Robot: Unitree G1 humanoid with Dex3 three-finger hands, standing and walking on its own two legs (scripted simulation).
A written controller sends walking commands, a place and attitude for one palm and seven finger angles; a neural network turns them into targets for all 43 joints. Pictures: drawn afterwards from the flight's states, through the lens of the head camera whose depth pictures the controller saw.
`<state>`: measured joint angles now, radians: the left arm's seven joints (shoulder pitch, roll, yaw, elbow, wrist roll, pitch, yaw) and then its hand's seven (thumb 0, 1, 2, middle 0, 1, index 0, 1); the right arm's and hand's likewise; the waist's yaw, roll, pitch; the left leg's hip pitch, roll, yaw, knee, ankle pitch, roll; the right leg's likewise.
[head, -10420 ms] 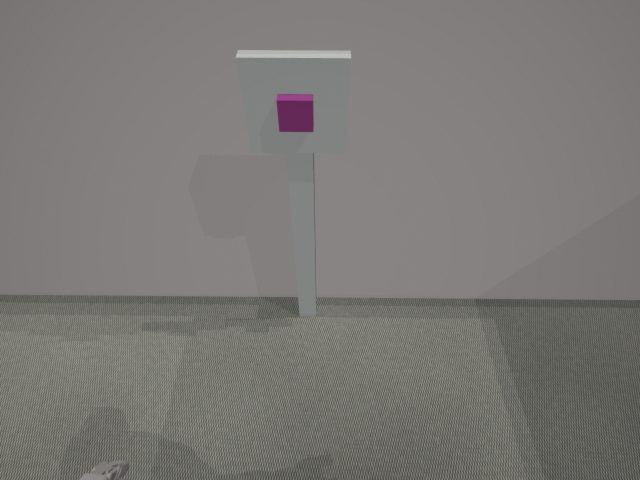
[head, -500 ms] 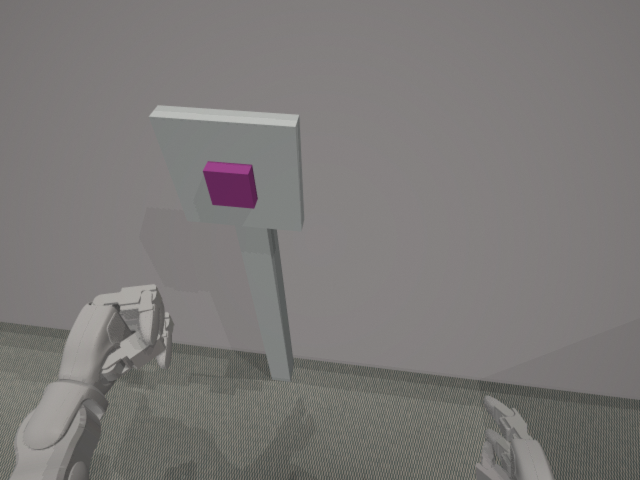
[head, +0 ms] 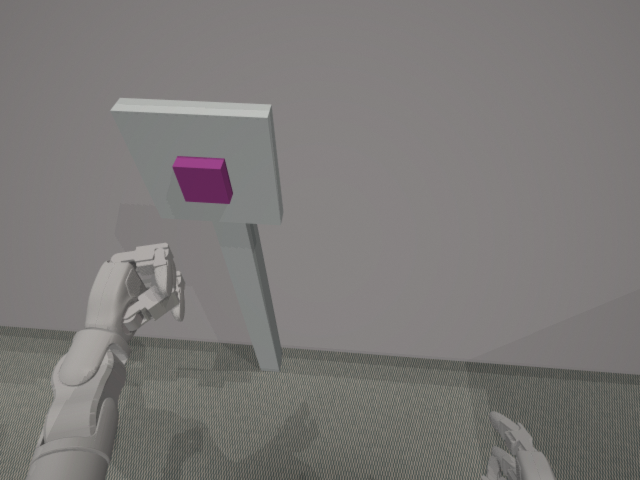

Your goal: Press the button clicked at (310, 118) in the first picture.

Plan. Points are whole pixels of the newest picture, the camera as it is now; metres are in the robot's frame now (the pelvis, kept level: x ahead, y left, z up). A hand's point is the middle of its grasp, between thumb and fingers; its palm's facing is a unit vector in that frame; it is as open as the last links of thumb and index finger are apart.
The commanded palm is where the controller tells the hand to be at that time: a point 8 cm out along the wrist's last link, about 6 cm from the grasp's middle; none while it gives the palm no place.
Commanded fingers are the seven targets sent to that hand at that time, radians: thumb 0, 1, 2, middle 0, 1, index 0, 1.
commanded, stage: aim a knuckle at the button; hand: left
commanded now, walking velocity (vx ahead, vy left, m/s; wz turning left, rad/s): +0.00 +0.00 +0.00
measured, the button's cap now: (205, 179) +0.49 +0.19 +0.10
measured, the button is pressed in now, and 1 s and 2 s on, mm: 0 0 5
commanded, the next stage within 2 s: press the button with the knuckle in 1.22 s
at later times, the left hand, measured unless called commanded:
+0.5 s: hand (213, 258) +0.37 +0.16 +0.07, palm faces -0.05 -1.00 -0.02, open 3.1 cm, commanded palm +0.36 +0.21 +0.07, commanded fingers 0.00 0.90 0.90 -1.30 -1.50 -1.30 -1.50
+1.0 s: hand (213, 256) +0.38 +0.16 +0.07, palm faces -0.04 -1.00 -0.02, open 3.1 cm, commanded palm +0.35 +0.21 +0.07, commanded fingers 0.00 0.90 0.90 -1.30 -1.50 -1.30 -1.50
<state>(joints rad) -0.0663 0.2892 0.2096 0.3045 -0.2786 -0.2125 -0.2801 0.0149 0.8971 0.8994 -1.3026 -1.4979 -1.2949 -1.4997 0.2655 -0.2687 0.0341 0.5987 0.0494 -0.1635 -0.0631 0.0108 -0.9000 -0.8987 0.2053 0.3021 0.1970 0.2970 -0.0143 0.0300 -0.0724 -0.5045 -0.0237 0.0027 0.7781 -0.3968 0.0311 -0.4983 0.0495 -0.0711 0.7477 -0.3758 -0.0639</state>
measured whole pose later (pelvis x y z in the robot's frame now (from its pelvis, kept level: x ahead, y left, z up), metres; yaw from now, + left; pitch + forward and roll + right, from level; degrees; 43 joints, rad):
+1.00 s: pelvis -0.01 +0.01 -0.01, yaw -1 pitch +10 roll -1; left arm -0.37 0.25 0.17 0.64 -0.20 -0.32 -0.17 0.01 0.90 0.90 -1.30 -1.50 -1.30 -1.50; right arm 0.31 -0.26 0.02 0.61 0.04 -0.03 -0.02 0.01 -0.90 -0.90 0.20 0.30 0.20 0.30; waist -0.05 0.02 -0.09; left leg -0.59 -0.02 0.03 0.82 -0.40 0.04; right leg -0.59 0.05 -0.05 0.79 -0.38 -0.05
